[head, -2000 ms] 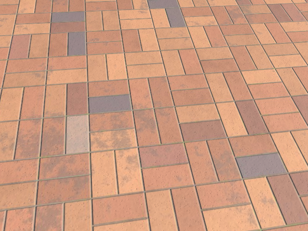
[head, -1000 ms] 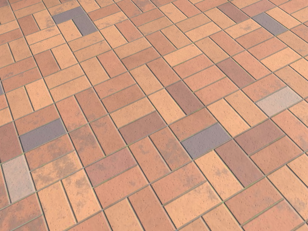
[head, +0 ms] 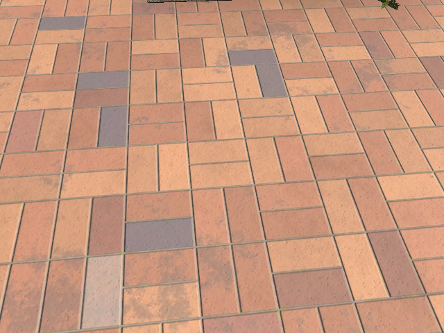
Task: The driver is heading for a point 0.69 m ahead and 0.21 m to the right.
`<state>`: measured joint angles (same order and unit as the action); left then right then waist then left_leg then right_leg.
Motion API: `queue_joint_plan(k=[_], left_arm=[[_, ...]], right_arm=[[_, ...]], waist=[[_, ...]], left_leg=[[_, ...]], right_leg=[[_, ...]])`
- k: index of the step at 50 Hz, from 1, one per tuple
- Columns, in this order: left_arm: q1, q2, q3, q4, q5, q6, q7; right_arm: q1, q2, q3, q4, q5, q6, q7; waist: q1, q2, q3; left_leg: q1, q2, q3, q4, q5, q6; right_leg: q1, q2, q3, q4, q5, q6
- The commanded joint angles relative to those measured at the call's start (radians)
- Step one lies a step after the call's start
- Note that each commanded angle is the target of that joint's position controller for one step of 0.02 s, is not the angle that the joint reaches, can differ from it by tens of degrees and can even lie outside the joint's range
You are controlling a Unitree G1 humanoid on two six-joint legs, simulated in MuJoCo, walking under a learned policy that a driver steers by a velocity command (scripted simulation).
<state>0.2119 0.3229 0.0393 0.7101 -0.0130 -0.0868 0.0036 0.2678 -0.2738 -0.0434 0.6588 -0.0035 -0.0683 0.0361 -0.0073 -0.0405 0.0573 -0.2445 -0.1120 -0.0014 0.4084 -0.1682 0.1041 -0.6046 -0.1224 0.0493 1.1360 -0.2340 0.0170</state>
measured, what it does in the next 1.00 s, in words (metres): walks ahead, turning right: right foot, then left foot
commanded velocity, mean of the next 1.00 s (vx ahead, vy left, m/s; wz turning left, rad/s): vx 0.47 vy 0.00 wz -0.41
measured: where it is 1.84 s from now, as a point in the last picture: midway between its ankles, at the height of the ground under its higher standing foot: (261, 276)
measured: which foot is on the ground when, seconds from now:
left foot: down 0.00-0.36, up 0.38-0.80, down 0.82-1.00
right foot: up 0.00-0.34, down 0.36-0.82, up 0.84-1.00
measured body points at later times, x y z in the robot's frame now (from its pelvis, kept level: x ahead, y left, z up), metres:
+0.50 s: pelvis +0.30 -0.07 -0.01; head +0.34 -0.07 +0.44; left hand +0.51 +0.16 -0.10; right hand +0.33 -0.36 -0.12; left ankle +0.20 +0.09 -0.63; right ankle +0.34 -0.15 -0.74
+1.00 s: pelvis +0.58 -0.07 +0.00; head +0.61 -0.08 +0.45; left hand +0.82 +0.11 -0.11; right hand +0.56 -0.37 -0.09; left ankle +0.66 +0.00 -0.74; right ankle +0.48 -0.18 -0.66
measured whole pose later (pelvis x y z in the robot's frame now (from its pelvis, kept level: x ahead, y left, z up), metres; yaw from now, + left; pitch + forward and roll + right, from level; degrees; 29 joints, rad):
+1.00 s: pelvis +0.58 -0.07 +0.00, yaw -29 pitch +1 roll +0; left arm 0.26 0.31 0.06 0.67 -0.01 -0.01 0.02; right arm 0.21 -0.26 -0.04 0.70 -0.02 -0.09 0.02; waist -0.01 -0.04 0.04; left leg -0.31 -0.02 0.00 0.46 -0.17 0.03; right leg -0.49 0.03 0.08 1.13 -0.45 0.04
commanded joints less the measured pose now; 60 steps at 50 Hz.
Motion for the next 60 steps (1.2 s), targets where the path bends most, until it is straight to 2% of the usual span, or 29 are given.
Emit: queue_joint_plan(k=[1, 7, 13, 16, 17, 18, 19, 20, 21, 22, 23, 24, 25, 28, 32, 34, 36, 39, 40, 41, 42, 43, 44, 45, 46, 49, 52, 57, 60], left_arm=[[0.066, 0.078, 0.025, -0.019, 0.006, 0.020, 0.007], [-0.096, 0.038, 0.015, -0.052, -0.010, 0.000, -0.020], [-0.222, 0.006, 0.000, -0.123, -0.009, -0.011, -0.071], [-0.175, 0.035, 0.013, -0.141, -0.003, -0.006, -0.083], [-0.091, 0.070, 0.030, -0.129, -0.002, -0.002, -0.080], [0.055, 0.121, 0.056, -0.104, -0.005, -0.001, -0.069], [0.220, 0.189, 0.080, -0.081, -0.006, 0.009, -0.052], [0.232, 0.265, 0.094, -0.081, -0.009, 0.006, -0.048], [0.271, 0.167, 0.074, -0.084, -0.009, 0.009, -0.038], [0.221, 0.138, 0.065, -0.086, -0.002, 0.011, -0.030], [0.154, 0.128, 0.062, -0.100, -0.003, 0.013, -0.027], [0.094, 0.113, 0.057, -0.114, -0.002, 0.015, -0.026], [0.061, 0.096, 0.048, -0.127, 0.009, 0.015, -0.022], [0.028, 0.104, 0.051, -0.118, 0.001, 0.014, -0.012], [0.058, 0.145, 0.065, -0.088, -0.010, 0.028, 0.009], [0.108, 0.152, 0.068, -0.068, -0.013, 0.038, 0.012], [0.129, 0.147, 0.068, -0.057, -0.021, 0.044, 0.013], [0.111, 0.133, 0.068, -0.059, -0.014, 0.048, 0.013], [0.107, 0.107, 0.060, -0.062, -0.010, 0.049, 0.010], [0.113, 0.048, 0.039, -0.074, -0.001, 0.045, 0.004], [0.225, -0.032, 0.015, -0.093, 0.000, 0.038, 0.006], [0.275, 0.027, 0.019, -0.100, -0.020, 0.032, 0.008], [0.217, 0.107, 0.039, -0.079, -0.023, 0.040, 0.014], [0.135, 0.127, 0.046, -0.088, -0.009, 0.049, 0.018], [0.088, 0.119, 0.047, -0.099, 0.006, 0.056, 0.021], [0.090, 0.039, 0.031, -0.096, 0.005, 0.073, 0.018], [0.074, -0.001, 0.014, -0.093, 0.015, 0.081, 0.017], [-0.020, 0.021, 0.016, -0.104, 0.014, 0.090, 0.007], [-0.029, 0.028, 0.025, -0.106, 0.024, 0.087, 0.007]], right_arm=[[-0.024, -0.135, -0.035, -0.034, -0.003, -0.042, -0.009], [0.027, -0.154, -0.033, 0.026, -0.005, -0.040, -0.031], [0.097, -0.166, -0.041, 0.090, 0.004, -0.005, -0.044], [0.079, -0.200, -0.048, 0.085, 0.003, 0.020, -0.061], [0.074, -0.213, -0.049, 0.080, 0.000, 0.029, -0.069], [0.056, -0.219, -0.048, 0.072, 0.002, 0.034, -0.075], [0.057, -0.194, -0.034, 0.048, -0.012, 0.022, -0.080], [0.178, -0.053, 0.010, 0.010, -0.036, -0.008, -0.053], [0.091, -0.147, -0.002, 0.011, -0.006, -0.046, -0.033], [-0.011, -0.176, -0.010, -0.032, 0.035, -0.067, -0.021], [-0.053, -0.161, -0.002, -0.049, 0.026, -0.079, -0.022], [-0.068, -0.160, -0.007, -0.051, 0.004, -0.080, -0.027], [-0.050, -0.162, -0.012, -0.051, -0.007, -0.071, -0.028], [-0.007, -0.129, -0.003, -0.043, -0.017, -0.039, -0.035], [-0.161, -0.074, 0.022, -0.077, -0.018, -0.036, -0.035], [-0.222, -0.085, 0.017, -0.088, -0.003, -0.041, -0.029], [-0.239, -0.114, 0.005, -0.095, 0.009, -0.048, -0.026], [-0.182, -0.155, -0.023, -0.082, 0.015, -0.058, -0.025], [-0.111, -0.169, -0.037, -0.065, 0.011, -0.061, -0.029], [0.001, -0.207, -0.052, -0.058, -0.005, -0.066, -0.036], [0.084, -0.291, -0.070, -0.050, -0.032, -0.058, -0.041], [0.124, -0.278, -0.074, -0.019, -0.015, -0.047, -0.029], [0.063, -0.191, -0.053, -0.043, -0.009, -0.044, -0.029], [0.012, -0.144, -0.038, -0.049, -0.014, -0.038, -0.028], [-0.025, -0.115, -0.027, -0.044, -0.017, -0.034, -0.024], [-0.062, -0.091, -0.016, 0.000, -0.018, -0.035, -0.018], [-0.095, -0.130, -0.025, 0.033, -0.009, -0.023, -0.027], [-0.074, -0.160, -0.029, 0.081, 0.010, 0.004, -0.032], [-0.086, -0.135, -0.016, 0.101, 0.024, 0.011, -0.030]], waist=[[0.020, 0.094, -0.043], [-0.057, 0.086, 0.008], [-0.099, 0.064, 0.043], [-0.045, 0.117, -0.043], [0.005, 0.138, -0.107], [0.088, 0.128, -0.187], [0.163, 0.050, -0.303], [0.055, -0.209, -0.410], [0.139, -0.102, -0.478], [0.142, -0.056, -0.320], [0.102, 0.049, -0.219], [0.060, 0.093, -0.140], [0.023, 0.072, -0.114], [-0.021, 0.019, -0.075], [0.034, -0.020, -0.055], [0.069, -0.035, -0.074], [0.069, -0.053, -0.081], [0.020, -0.086, -0.088], [-0.019, -0.083, -0.113], [-0.072, -0.022, -0.212], [-0.039, 0.222, -0.338], [-0.026, 0.387, -0.361], [-0.046, 0.235, -0.247], [-0.048, 0.145, -0.174], [-0.034, 0.104, -0.134], [0.015, 0.159, -0.106], [0.031, 0.167, -0.155], [-0.006, 0.161, -0.166], [0.021, 0.136, -0.137]], left_leg=[[0.019, 0.280, -0.196, -0.255, 0.176, 0.146], [0.121, 0.261, -0.039, -0.294, 0.203, 0.052], [0.374, 0.339, 0.014, -0.208, 0.418, 0.049], [0.428, 0.343, 0.053, -0.028, 0.913, 0.028], [0.422, 0.336, 0.066, 0.098, 1.070, 0.019], [0.335, 0.312, 0.094, 0.295, 1.072, -0.004], [0.095, 0.277, 0.108, 0.585, 0.764, -0.037], [-0.379, 0.037, 0.036, 0.950, -0.303, -0.111], [-0.497, 0.047, -0.137, 1.051, -0.383, -0.103], [-0.572, 0.107, -0.146, 1.016, -0.292, -0.091], [-0.554, 0.147, -0.127, 0.924, -0.229, -0.086], [-0.513, 0.170, -0.111, 0.835, -0.198, -0.097], [-0.448, 0.187, -0.111, 0.799, -0.179, -0.109], [-0.381, 0.200, -0.071, 0.652, -0.153, -0.167], [-0.252, 0.145, -0.028, 0.311, 0.140, -0.199], [-0.198, 0.109, -0.035, 0.205, 0.242, -0.198], [-0.181, 0.107, -0.074, 0.136, 0.230, -0.183], [-0.108, 0.117, -0.091, 0.087, 0.126, -0.130], [-0.004, 0.124, -0.079, 0.055, 0.110, -0.102], [0.193, 0.235, -0.172, 0.057, 0.056, -0.046], [0.497, 0.466, -0.522, 0.016, 0.046, 0.087], [0.540, 0.563, -0.843, -0.065, -0.078, 0.179], [0.437, 0.514, -0.725, -0.074, -0.018, 0.150], [0.325, 0.467, -0.533, -0.048, 0.179, 0.121], [0.229, 0.421, -0.406, -0.038, 0.387, 0.111], [0.096, 0.334, -0.210, -0.072, 0.637, 0.097], [0.069, 0.331, -0.133, -0.088, 0.724, 0.120], [0.070, 0.332, -0.106, -0.083, 0.555, 0.107], [0.030, 0.297, -0.114, -0.027, 0.319, 0.050]], right_leg=[[-0.051, -0.039, 0.019, -0.069, 0.138, 0.019], [-0.074, 0.024, 0.005, -0.405, 0.428, 0.002], [-0.180, 0.066, -0.036, -0.559, 0.297, -0.045], [-0.047, 0.147, -0.131, -0.564, 0.123, -0.097], [0.069, 0.184, -0.152, -0.556, 0.081, -0.123], [0.291, 0.207, -0.140, -0.613, 0.136, -0.162], [0.626, 0.070, 0.064, -0.619, 0.198, -0.230], [1.001, -0.195, 0.637, -0.656, 0.076, -0.437], [1.067, -0.205, 0.763, -0.762, -0.004, -0.441], [0.963, -0.174, 0.598, -0.793, 0.026, -0.387], [0.806, -0.132, 0.496, -0.811, 0.112, -0.357], [0.667, -0.094, 0.427, -0.834, 0.226, -0.340], [0.569, -0.066, 0.379, -0.865, 0.300, -0.340], [0.398, -0.025, 0.290, -0.907, 0.398, -0.343], [0.258, 0.075, 0.175, -0.889, 0.303, -0.264], [0.279, 0.069, 0.211, -0.867, 0.220, -0.236], [0.341, 0.042, 0.281, -0.820, 0.137, -0.217], [0.409, 0.007, 0.369, -0.718, 0.096, -0.181], [0.394, 0.037, 0.356, -0.647, 0.108, -0.156], [0.329, 0.091, 0.298, -0.439, 0.055, -0.121], [0.072, 0.235, 0.152, -0.101, -0.275, -0.046], [-0.124, 0.212, 0.126, 0.108, -0.397, -0.016], [-0.147, 0.172, 0.158, 0.188, -0.319, 0.003], [-0.119, 0.148, 0.125, 0.195, -0.259, 0.015], [-0.085, 0.130, 0.109, 0.160, -0.238, 0.022], [0.037, 0.102, 0.060, -0.042, -0.200, 0.031], [0.153, 0.098, 0.024, -0.262, -0.095, 0.046], [0.290, 0.111, -0.007, -0.495, 0.070, 0.026], [0.425, 0.121, -0.018, -0.719, 0.207, -0.030]])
